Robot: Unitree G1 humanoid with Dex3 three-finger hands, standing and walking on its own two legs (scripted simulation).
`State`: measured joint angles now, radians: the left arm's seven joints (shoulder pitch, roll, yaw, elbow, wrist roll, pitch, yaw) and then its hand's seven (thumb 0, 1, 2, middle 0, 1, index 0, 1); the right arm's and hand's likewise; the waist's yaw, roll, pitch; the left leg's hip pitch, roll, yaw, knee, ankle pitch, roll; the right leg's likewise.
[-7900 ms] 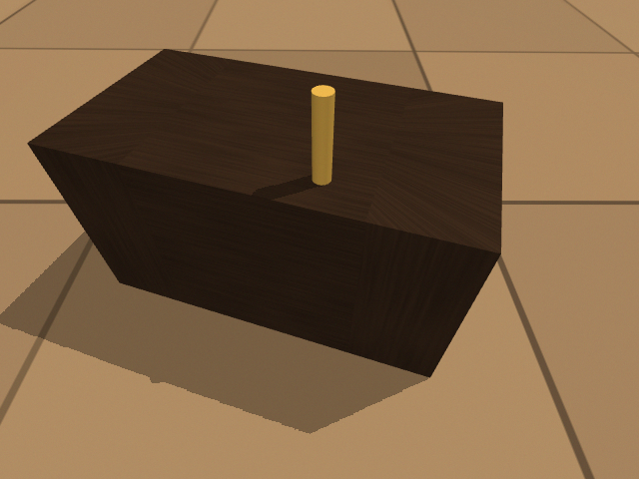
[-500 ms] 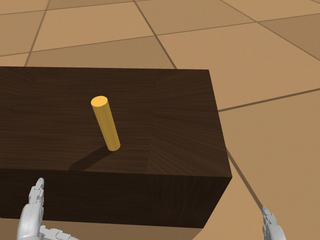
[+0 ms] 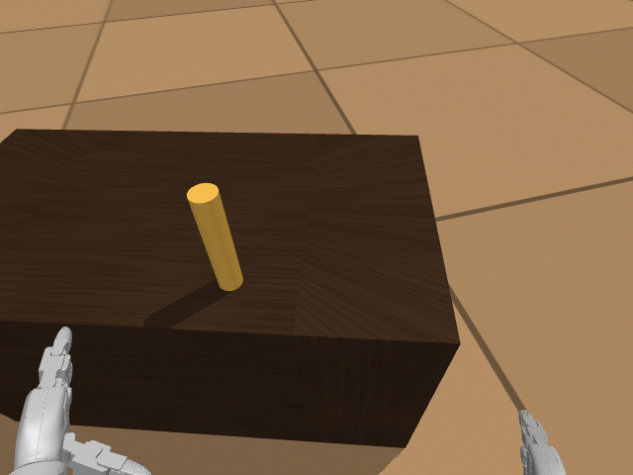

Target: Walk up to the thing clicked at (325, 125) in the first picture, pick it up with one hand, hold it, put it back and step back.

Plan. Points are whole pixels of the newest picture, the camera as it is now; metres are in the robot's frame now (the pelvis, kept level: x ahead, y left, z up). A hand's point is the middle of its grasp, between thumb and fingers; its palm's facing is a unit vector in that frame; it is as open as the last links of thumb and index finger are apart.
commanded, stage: go down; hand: left
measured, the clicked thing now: (218, 242) +0.49 +0.21 -0.01
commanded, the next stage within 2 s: none
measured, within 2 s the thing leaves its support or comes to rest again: neither
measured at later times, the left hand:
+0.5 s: hand (92, 331) +0.28 +0.32 +0.04, palm faces +0.26 -0.95 -0.16, open 17.5 cm
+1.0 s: hand (86, 303) +0.32 +0.34 +0.05, palm faces +0.18 -0.98 -0.04, open 17.5 cm
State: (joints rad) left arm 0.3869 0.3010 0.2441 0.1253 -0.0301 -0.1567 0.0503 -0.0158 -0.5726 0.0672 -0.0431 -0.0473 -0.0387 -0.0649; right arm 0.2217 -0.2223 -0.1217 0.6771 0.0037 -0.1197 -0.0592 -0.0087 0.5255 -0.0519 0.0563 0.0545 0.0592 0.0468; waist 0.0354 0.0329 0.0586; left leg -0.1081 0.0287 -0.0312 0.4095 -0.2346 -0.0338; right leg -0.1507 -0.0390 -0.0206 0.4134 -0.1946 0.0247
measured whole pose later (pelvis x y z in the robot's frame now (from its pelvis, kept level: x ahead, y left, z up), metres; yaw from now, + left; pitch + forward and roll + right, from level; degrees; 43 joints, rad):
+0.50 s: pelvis -0.01 +0.01 -0.01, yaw +1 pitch +1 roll -1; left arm -0.06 0.45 0.45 0.54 -0.18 -0.26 -0.26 -0.02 -0.59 0.05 -0.06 -0.08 -0.08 -0.08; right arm 0.17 -0.21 -0.08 0.70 0.02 -0.13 -0.07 -0.01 0.52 -0.05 0.06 0.05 0.06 0.05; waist -0.02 -0.02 0.00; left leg -0.29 0.02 -0.05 0.57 -0.30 -0.03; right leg -0.31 -0.04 -0.03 0.54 -0.24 0.03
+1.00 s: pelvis +0.00 +0.02 -0.02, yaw +0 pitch +6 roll -1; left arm -0.24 0.53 0.54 0.78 -0.25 -0.31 -0.48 -0.02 -0.56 0.07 -0.05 -0.05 -0.06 -0.06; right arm 0.21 -0.22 -0.03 0.66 0.01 -0.15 -0.09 -0.01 0.53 -0.06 0.06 0.05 0.06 0.05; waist -0.03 -0.03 -0.06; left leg -0.42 0.03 -0.03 0.67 -0.35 -0.02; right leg -0.43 -0.04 -0.01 0.61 -0.27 0.04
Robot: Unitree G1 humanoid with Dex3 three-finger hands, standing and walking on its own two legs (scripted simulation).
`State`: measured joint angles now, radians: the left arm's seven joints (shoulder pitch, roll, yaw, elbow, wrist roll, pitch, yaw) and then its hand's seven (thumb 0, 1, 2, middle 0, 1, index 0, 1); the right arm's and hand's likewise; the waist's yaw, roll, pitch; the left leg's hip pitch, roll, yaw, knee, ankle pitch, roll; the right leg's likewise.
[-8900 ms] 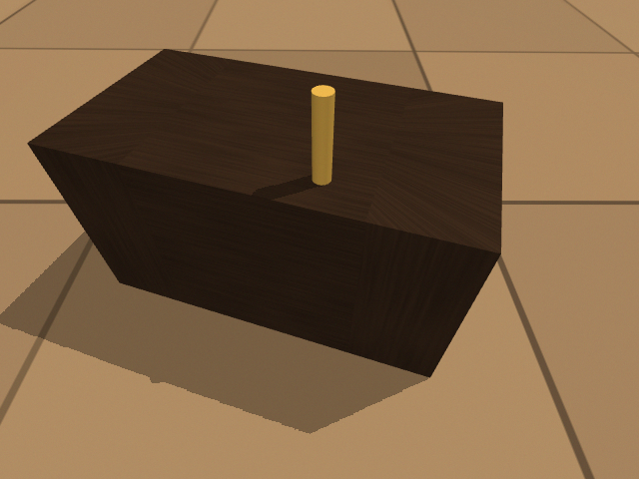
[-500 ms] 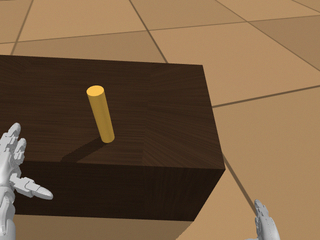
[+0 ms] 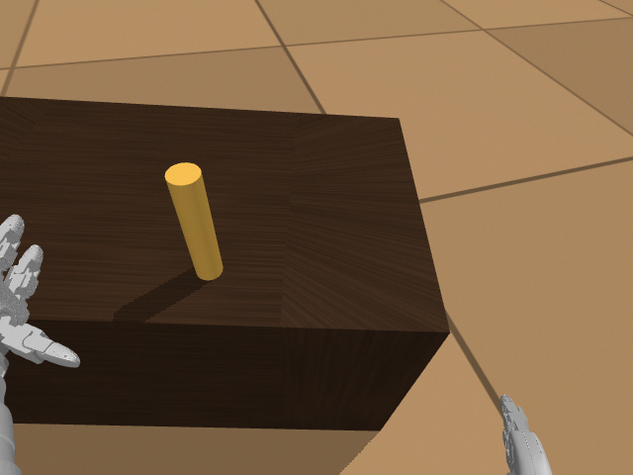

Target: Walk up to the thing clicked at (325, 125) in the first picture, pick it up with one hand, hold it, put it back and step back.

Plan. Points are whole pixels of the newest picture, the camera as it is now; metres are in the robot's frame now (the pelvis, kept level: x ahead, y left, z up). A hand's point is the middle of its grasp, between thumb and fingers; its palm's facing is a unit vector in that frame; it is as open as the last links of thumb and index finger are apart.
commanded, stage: go down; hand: left
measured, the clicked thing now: (198, 228) +0.49 +0.20 +0.01
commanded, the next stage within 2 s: none
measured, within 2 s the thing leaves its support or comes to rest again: neither
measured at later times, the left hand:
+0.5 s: hand (39, 257) +0.36 +0.36 +0.08, palm faces +0.14 -0.99 +0.02, open 17.7 cm
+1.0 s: hand (37, 237) +0.40 +0.37 +0.08, palm faces +0.15 -0.99 +0.02, open 17.7 cm
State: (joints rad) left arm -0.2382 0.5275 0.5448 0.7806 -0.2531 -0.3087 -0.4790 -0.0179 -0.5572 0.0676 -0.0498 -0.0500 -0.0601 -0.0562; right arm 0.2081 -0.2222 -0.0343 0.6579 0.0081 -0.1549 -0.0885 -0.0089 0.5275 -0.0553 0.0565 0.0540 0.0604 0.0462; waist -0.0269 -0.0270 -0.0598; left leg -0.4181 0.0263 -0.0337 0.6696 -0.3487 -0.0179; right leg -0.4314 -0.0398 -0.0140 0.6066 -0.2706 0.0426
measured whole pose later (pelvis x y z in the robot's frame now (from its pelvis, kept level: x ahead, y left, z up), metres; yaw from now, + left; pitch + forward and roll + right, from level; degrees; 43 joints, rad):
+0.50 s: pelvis -0.01 +0.00 -0.02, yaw +0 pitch +12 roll -2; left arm -0.51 0.75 0.64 1.06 -0.25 -0.28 -0.61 -0.02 -0.61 0.07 -0.05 -0.06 -0.05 -0.07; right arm 0.26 -0.24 0.05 0.49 -0.01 -0.23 -0.10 -0.01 0.53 -0.06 0.06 0.05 0.06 0.05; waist -0.10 -0.04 -0.09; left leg -0.64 0.03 -0.05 0.83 -0.40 -0.02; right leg -0.64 -0.03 -0.02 0.75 -0.31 0.04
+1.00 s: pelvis -0.01 +0.01 -0.04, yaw -1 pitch +15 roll -3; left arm -0.61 0.83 0.67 1.08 -0.20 -0.21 -0.60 -0.02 -0.61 0.08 -0.05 -0.06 -0.05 -0.08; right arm 0.32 -0.25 0.06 0.37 -0.01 -0.22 -0.09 -0.01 0.53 -0.06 0.06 0.05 0.06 0.05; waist -0.12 -0.03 -0.13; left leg -0.77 0.04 -0.05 0.97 -0.47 -0.01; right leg -0.76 -0.02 -0.02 0.86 -0.36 0.05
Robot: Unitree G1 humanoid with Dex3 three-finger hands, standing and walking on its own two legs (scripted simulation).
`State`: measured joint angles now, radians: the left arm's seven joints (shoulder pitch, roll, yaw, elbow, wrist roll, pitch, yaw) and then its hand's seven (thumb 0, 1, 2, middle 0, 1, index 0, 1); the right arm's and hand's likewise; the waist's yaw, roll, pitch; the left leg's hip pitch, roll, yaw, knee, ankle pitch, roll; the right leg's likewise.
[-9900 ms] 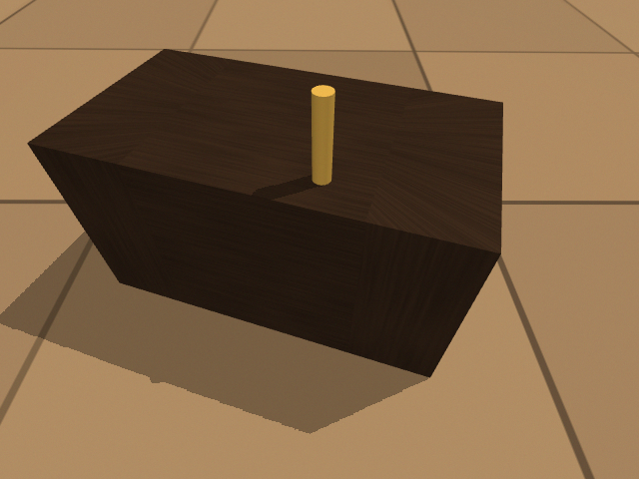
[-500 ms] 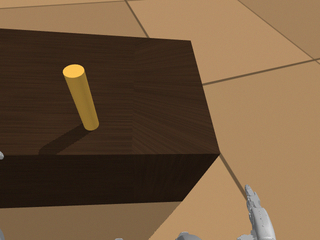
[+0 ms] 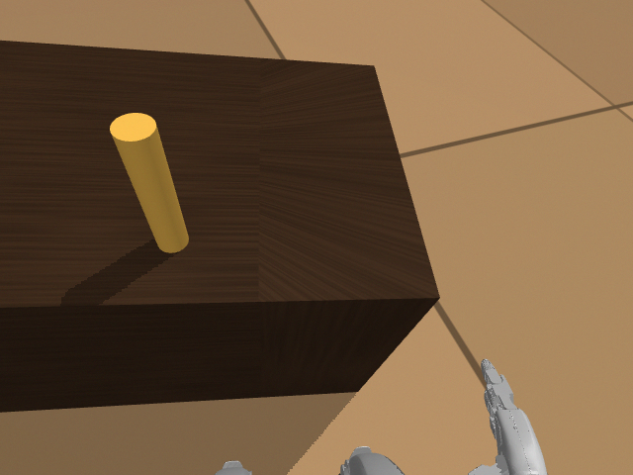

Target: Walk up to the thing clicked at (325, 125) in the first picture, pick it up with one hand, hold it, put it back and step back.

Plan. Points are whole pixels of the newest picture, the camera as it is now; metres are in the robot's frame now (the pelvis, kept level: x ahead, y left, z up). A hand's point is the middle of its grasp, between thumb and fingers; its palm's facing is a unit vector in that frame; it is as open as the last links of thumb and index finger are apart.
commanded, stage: go down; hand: left
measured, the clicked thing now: (156, 193) +0.49 +0.20 +0.04
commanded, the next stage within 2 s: approach in 1.02 s
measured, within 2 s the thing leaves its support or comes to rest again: neither
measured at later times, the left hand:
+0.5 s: hand out of the picture +0.41 +0.38 +0.13, palm faces +0.18 -0.98 +0.02, open 17.7 cm
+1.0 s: hand out of the picture +0.42 +0.39 +0.12, palm faces +0.19 -0.98 +0.02, open 17.7 cm
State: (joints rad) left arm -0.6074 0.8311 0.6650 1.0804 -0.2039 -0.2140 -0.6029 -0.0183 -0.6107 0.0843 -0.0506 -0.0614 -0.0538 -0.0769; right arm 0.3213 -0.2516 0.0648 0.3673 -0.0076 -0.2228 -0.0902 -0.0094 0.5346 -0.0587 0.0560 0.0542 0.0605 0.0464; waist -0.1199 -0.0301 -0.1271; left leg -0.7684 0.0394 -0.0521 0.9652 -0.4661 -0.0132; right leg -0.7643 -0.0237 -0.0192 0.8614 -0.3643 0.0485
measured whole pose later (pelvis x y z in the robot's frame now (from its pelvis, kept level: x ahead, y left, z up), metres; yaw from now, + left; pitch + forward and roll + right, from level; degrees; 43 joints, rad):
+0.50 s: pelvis +0.00 +0.00 -0.01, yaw +0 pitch +17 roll -3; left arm -0.72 0.93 0.69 1.14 -0.17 -0.18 -0.61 -0.02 -0.61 0.07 -0.05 -0.06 -0.06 -0.07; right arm 0.34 -0.26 0.08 0.28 -0.01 -0.22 -0.09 -0.01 0.53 -0.06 0.06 0.05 0.06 0.05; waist -0.15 -0.03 -0.13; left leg -0.84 0.04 -0.06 1.02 -0.49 -0.02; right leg -0.83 -0.02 -0.03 0.92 -0.38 0.05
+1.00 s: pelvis +0.00 +0.00 -0.01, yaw -1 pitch +17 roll -4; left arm -0.68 0.92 0.69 1.13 -0.17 -0.16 -0.60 -0.02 -0.61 0.07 -0.06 -0.06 -0.06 -0.07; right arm 0.36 -0.27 0.06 0.26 -0.01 -0.20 -0.09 -0.01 0.53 -0.06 0.06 0.05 0.06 0.05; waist -0.14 -0.02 -0.15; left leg -0.84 0.04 -0.05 1.03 -0.50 -0.01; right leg -0.83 -0.02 -0.02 0.92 -0.39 0.05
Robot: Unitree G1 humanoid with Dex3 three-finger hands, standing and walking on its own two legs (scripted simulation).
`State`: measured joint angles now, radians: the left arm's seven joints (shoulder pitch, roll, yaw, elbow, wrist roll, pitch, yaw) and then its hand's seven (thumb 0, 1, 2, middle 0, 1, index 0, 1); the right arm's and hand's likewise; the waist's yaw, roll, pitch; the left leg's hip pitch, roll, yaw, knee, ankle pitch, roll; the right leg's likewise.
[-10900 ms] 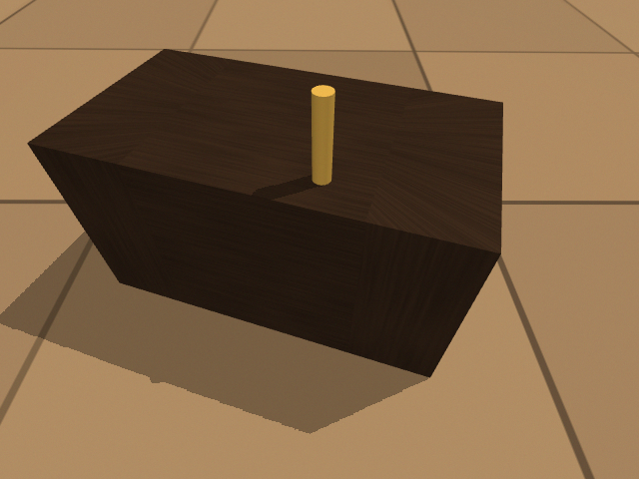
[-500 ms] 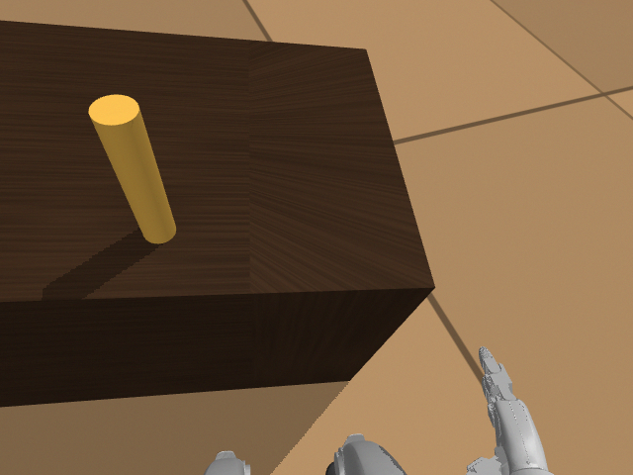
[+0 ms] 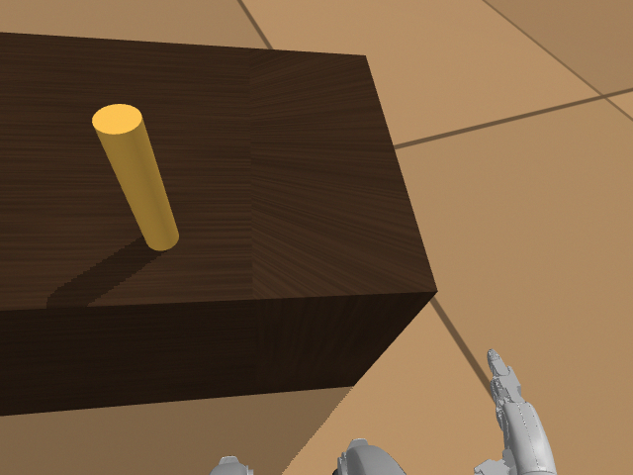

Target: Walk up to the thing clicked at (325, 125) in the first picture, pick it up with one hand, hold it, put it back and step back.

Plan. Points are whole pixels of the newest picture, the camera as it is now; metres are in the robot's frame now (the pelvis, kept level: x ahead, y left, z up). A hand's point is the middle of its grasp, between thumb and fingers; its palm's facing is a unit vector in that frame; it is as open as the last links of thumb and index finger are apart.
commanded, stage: go down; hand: left
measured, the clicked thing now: (144, 189) +0.48 +0.20 +0.05
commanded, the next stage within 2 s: approach in 0.02 s
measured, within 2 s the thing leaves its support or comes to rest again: neither
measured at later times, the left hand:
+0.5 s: hand (40, 230) +0.43 +0.31 +0.04, palm faces +0.08 -0.99 +0.07, open 17.7 cm
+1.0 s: hand (124, 208) +0.47 +0.23 +0.03, palm faces +0.16 -0.99 +0.03, open 17.5 cm
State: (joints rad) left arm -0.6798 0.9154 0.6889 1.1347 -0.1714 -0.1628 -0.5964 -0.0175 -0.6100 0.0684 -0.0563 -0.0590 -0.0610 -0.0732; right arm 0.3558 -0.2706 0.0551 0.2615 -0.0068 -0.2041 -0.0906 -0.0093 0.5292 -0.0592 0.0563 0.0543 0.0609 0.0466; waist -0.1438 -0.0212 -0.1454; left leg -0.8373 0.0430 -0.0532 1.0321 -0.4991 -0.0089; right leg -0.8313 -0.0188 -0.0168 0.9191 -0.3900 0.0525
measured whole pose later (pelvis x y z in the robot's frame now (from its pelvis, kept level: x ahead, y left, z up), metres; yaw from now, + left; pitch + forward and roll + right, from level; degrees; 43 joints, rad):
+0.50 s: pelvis -0.02 +0.00 -0.02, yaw +0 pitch +20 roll -4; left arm -0.71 0.74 0.56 1.13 -0.19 -0.26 -0.53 -0.02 -0.61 0.06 -0.05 -0.06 -0.05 -0.08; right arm 0.34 -0.25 0.08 0.19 -0.03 -0.20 -0.05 -0.01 0.57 -0.05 0.06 0.06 0.06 0.05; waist -0.17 -0.04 -0.11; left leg -0.97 0.03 -0.07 1.12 -0.50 -0.01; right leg -0.96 -0.03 -0.03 1.01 -0.40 0.05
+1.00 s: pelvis -0.02 -0.01 -0.04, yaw -1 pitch +22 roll -3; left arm -0.76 0.55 0.51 1.09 -0.12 -0.35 -0.22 -0.02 -0.53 0.02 -0.06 -0.03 -0.07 -0.03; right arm 0.37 -0.24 -0.01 0.05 -0.05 -0.07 0.00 -0.01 0.53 -0.05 0.06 0.05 0.06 0.05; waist -0.19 0.00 -0.15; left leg -1.06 0.04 -0.05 1.20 -0.54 -0.02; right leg -1.07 -0.01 0.00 1.12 -0.44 0.04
